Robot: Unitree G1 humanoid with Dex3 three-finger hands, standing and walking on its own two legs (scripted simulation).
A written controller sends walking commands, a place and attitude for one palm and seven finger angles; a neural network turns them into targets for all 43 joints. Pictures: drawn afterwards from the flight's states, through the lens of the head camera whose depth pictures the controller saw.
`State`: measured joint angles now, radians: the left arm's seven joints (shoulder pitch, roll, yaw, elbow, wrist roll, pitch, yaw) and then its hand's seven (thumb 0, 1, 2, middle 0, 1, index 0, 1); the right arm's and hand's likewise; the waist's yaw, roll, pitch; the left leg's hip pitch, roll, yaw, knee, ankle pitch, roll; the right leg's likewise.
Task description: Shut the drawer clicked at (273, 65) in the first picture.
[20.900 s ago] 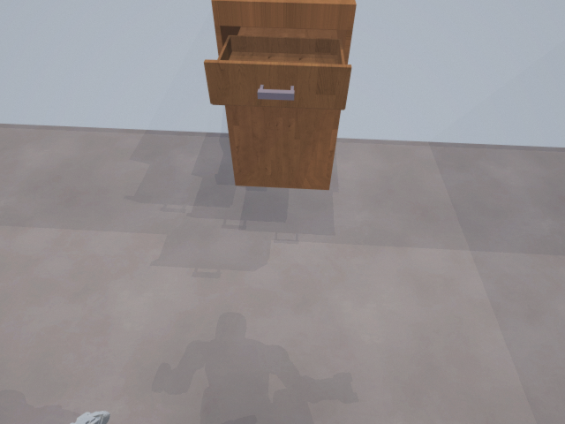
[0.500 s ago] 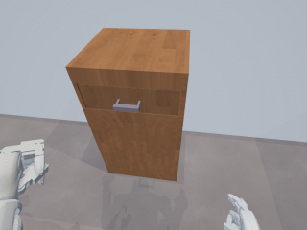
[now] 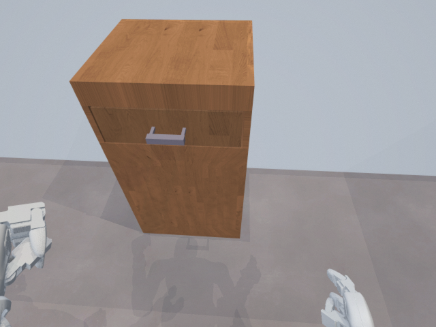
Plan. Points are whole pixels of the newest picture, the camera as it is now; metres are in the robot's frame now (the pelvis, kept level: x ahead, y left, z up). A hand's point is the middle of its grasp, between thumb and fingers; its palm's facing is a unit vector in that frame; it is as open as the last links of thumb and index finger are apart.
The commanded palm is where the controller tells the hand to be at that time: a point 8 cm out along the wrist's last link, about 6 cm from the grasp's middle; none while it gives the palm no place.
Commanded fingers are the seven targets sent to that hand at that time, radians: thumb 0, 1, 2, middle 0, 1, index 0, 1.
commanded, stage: step back with the hand held close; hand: left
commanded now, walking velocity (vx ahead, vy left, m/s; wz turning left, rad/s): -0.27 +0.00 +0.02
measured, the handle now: (167, 134) +0.64 +0.20 -0.06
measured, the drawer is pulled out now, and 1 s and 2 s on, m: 0.00 0.00 0.00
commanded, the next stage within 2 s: stop stepping back and stand still in 1.36 s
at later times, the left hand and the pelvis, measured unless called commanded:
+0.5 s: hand (14, 299) +0.12 +0.24 +0.16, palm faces +0.38 -0.79 -0.49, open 3.2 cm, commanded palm +0.06 +0.28 +0.17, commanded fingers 0.00 0.90 0.90 -1.40 -1.60 -1.40 -1.60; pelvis -0.07 +0.00 -0.01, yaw +1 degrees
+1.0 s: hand out of the picture +0.08 +0.25 +0.16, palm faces +0.40 -0.74 -0.54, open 3.2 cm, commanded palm +0.00 +0.28 +0.17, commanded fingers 0.00 0.90 0.90 -1.40 -1.60 -1.40 -1.60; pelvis -0.10 -0.01 -0.02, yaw +4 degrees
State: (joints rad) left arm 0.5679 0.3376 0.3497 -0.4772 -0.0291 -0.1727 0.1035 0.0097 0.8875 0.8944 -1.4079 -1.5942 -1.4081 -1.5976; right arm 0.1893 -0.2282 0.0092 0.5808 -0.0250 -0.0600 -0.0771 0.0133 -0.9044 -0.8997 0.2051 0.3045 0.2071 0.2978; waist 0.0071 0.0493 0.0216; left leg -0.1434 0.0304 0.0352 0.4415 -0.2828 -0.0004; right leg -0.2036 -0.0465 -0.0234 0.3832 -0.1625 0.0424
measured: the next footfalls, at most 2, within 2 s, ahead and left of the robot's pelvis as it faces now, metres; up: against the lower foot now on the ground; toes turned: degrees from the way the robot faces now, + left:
right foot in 0.98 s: +0.00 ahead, -0.13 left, +0.00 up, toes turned +9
right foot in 1.44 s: -0.21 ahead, -0.07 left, +0.00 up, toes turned -1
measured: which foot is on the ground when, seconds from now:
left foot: down 0.00-1.00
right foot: down 0.00-0.90, up 0.92-0.96, down 0.98-1.00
